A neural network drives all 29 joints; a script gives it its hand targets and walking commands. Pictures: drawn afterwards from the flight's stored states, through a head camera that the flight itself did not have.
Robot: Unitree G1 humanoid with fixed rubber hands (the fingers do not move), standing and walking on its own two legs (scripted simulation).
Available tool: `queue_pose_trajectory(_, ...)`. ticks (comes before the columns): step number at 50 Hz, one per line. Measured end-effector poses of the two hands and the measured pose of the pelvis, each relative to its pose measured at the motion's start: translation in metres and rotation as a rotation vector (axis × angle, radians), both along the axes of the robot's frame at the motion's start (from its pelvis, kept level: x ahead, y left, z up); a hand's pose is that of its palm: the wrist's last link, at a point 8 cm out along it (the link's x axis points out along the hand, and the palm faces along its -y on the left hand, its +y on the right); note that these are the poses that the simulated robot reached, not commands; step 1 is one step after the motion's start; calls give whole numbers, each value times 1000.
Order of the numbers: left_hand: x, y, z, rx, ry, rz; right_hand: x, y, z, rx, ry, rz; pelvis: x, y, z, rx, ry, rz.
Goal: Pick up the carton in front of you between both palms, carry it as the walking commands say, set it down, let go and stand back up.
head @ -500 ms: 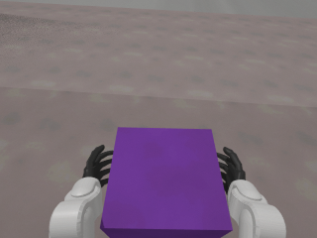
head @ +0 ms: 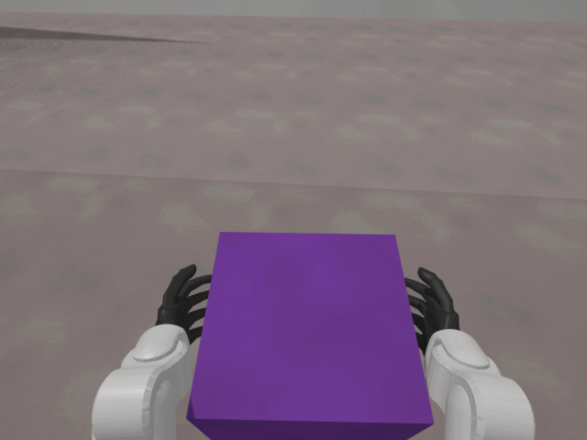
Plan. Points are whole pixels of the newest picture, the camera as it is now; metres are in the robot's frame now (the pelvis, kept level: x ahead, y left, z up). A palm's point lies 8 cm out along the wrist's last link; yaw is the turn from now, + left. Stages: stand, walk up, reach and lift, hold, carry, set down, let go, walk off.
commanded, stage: carry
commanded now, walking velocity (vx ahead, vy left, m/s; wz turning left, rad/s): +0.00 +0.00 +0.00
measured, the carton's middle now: (304, 352) +0.25 +0.00 +0.04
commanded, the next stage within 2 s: none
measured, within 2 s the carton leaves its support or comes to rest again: neither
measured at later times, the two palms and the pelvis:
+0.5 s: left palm (209, 204) +0.46 +0.15 +0.10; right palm (399, 210) +0.45 -0.15 +0.10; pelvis +0.22 +0.01 +0.00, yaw -1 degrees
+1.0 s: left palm (222, 197) +0.49 +0.13 +0.09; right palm (401, 198) +0.49 -0.17 +0.09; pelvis +0.25 -0.01 -0.01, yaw +0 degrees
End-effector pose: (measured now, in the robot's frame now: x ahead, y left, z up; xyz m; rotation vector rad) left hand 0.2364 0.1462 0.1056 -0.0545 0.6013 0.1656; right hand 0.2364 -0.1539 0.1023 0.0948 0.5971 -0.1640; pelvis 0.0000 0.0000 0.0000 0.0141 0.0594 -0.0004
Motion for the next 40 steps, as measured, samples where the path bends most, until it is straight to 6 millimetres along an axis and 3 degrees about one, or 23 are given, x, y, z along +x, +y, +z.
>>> queue_pose_trajectory(4, 65, 16, -20, -14, -1, -19, 60, 16, -14, -18, -1, -16, 63, 18, -20, -18, -21, -22)
queue_pose_trajectory(6, 93, 23, -34, -39, 40, -17, 86, 23, -23, -46, 41, -12, 83, 23, -22, 1, -17, -20)
queue_pose_trajectory(10, 127, 26, -44, -52, 124, -29, 117, 26, -29, -56, 125, -26, 110, 28, -9, -15, -5, -35)
queue_pose_trajectory(15, 163, 22, -35, -48, 112, -43, 149, 22, -20, -56, 112, -39, 145, 28, 2, -29, 5, -32)
queue_pose_trajectory(24, 215, 3, -5, -1, 10, -28, 206, 3, -4, -13, 10, -21, 212, 8, -3, -8, -16, -18)
queue_pose_trajectory(28, 239, -3, 3, 14, -3, -26, 231, -3, 0, -3, -3, -16, 233, 1, -4, -15, -4, -11)
queue_pose_trajectory(33, 254, -8, -8, 8, 41, -12, 251, -8, -8, -7, 41, -3, 248, -6, -6, -15, 7, -5)
queue_pose_trajectory(40, 260, -9, -15, -2, 50, 4, 262, -9, -13, -15, 50, 12, 254, -12, -8, -12, 9, -1)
